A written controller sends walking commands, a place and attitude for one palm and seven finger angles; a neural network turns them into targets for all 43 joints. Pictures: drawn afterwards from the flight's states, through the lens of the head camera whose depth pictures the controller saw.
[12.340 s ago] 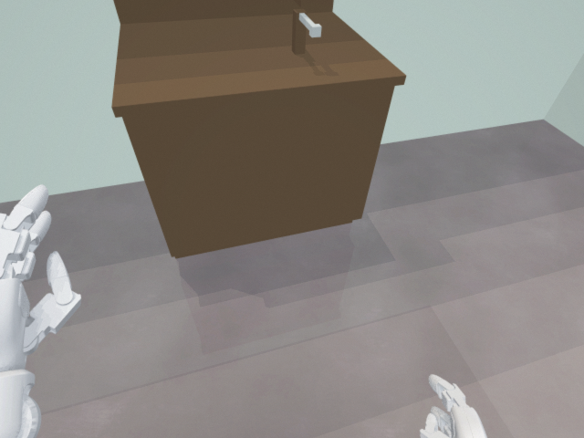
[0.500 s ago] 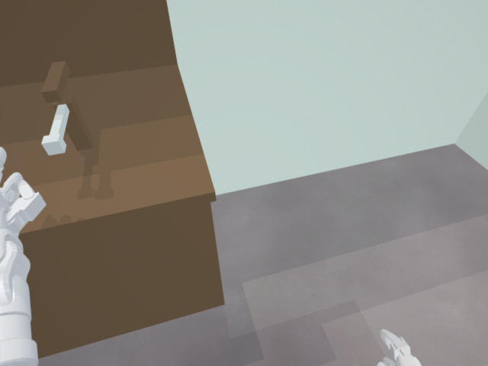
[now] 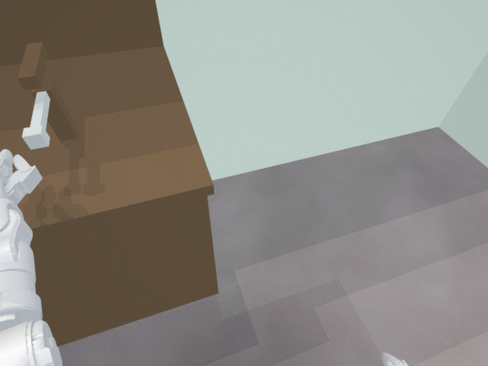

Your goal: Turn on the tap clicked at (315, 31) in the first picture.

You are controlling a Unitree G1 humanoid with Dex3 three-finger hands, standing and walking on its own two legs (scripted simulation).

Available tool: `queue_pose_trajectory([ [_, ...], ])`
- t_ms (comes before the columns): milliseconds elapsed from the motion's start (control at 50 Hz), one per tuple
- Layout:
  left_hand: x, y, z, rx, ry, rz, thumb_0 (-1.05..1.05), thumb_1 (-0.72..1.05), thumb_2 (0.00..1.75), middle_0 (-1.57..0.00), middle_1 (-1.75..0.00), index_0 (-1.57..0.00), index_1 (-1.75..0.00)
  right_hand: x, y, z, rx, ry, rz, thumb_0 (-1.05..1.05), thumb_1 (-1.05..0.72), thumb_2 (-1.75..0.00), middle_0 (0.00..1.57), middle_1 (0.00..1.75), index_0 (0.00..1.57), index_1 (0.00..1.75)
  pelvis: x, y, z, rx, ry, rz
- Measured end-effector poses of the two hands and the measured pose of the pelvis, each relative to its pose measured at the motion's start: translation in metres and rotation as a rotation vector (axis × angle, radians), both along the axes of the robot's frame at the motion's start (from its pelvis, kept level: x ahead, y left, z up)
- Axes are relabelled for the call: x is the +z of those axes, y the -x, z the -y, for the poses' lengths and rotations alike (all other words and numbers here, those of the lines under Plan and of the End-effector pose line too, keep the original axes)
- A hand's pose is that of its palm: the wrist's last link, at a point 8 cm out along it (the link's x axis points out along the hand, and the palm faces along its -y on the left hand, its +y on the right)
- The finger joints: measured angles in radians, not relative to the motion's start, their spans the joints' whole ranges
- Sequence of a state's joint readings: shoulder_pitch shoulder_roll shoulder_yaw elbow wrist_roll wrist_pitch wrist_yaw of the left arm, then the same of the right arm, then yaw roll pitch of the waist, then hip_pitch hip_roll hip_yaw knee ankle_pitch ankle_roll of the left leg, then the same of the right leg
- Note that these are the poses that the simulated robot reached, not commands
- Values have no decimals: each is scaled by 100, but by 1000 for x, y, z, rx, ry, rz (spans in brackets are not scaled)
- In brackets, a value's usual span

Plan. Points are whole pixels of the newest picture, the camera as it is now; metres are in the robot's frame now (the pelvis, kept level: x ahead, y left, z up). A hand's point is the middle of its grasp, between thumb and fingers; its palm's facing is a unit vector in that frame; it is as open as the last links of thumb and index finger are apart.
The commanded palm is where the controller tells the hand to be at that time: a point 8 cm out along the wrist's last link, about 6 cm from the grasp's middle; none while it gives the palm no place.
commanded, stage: reach beside the lever's end, fingers flat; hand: left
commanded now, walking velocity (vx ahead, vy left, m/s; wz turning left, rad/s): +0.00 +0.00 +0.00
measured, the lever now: (36, 137) +0.44 +0.38 +0.14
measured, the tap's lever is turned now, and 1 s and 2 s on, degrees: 0 0 11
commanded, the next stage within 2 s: push the lever round in 0.46 s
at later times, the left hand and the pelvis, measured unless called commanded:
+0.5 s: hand (35, 169) +0.38 +0.36 +0.12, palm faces +0.58 -0.81 -0.07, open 7.8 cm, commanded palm +0.33 +0.38 +0.12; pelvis +0.01 -0.01 +0.00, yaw -1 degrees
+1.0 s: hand (53, 165) +0.40 +0.34 +0.12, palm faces +0.53 -0.84 -0.04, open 7.8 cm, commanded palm +0.34 +0.37 +0.12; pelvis +0.00 -0.01 -0.01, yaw -1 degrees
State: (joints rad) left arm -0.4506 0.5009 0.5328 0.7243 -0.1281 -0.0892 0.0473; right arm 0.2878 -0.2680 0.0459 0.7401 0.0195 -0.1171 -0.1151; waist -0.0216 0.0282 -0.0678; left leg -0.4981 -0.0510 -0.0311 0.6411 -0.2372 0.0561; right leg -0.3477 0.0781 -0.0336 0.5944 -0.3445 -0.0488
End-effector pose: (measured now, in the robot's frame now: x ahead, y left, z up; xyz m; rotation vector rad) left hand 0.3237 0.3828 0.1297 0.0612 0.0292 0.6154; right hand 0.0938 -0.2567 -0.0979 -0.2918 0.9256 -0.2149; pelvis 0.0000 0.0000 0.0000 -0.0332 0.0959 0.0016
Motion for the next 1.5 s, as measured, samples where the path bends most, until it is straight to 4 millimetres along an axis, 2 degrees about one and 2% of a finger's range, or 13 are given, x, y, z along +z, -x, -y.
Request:
queue_pose_trajectory([
  [180, -4, -24, -7, -7, -11, 7, 3, 90, 91, -15, -15, -16, -15, -5, 17, 8, -28, 12, -81, 1, -90, -89, 20, 30, 20, 30, -3, -7, -1, -8, 3, -39],
  [300, -7, -21, -2, -23, -2, 4, 3, 90, 92, -15, -15, -16, -15, -8, 21, 10, -53, -3, -108, 1, -90, -89, 20, 30, 20, 30, -3, -15, -1, -13, 2, -37],
  [420, -10, -17, -3, 0, 12, -2, 2, 90, 91, -15, -15, -16, -15, -5, 12, 11, -58, -11, -81, 1, -90, -89, 20, 30, 20, 30, -3, -16, 3, -19, -1, -32],
  [560, -1, -1, -7, 5, -12, 21, 2, 90, 91, -15, -15, -16, -15, -3, -2, 13, -42, -19, -29, 1, -90, -89, 20, 30, 20, 30, -3, -12, 7, -19, 0, -22],
  [720, -9, 8, -15, 20, 28, -32, 2, 90, 90, -15, -15, -15, -15, -1, -9, 15, -4, -2, -13, 1, -90, -89, 20, 30, 20, 30, -5, -2, 13, 2, 4, -27],
  [840, -4, -7, -3, -16, -9, 14, 2, 90, 90, -15, -15, -15, -15, -5, 0, 17, 7, 13, -38, 1, -90, -89, 20, 30, 20, 30, -8, 4, 13, 10, 11, -39],
  [960, -7, -24, 9, -52, 34, 8, 2, 90, 90, -15, -15, -15, -15, -7, 17, 17, -42, -3, -58, 1, -90, -89, 20, 30, 20, 30, -7, 1, 12, -10, 6, -46],
  [1060, -12, -27, 11, -30, 30, -27, 2, 90, 90, -15, -15, -16, -15, -7, 29, 16, -75, -16, -71, 1, -90, -89, 20, 30, 20, 30, -6, -5, 9, -25, 4, -43],
  [1160, -9, -24, 11, -4, 1, 12, 2, 90, 90, -15, -15, -16, -15, -10, 33, 14, -79, -20, -98, 1, -90, -89, 20, 30, 20, 30, -6, -7, 7, -27, 4, -38],
  [1280, -12, -24, 14, -30, 13, 5, 2, 90, 90, -15, -15, -15, -15, -9, 24, 10, -75, -16, -95, 2, -90, -89, 20, 30, 20, 30, -5, -9, 5, -20, 7, -34],
  [1500, -11, -29, 35, 1, 25, 20, 2, 90, 90, -15, -15, -15, -15, -2, -12, 1, -22, -21, -5, 1, -90, -89, 20, 30, 20, 30, -3, -12, 0, -12, 4, -26],
])
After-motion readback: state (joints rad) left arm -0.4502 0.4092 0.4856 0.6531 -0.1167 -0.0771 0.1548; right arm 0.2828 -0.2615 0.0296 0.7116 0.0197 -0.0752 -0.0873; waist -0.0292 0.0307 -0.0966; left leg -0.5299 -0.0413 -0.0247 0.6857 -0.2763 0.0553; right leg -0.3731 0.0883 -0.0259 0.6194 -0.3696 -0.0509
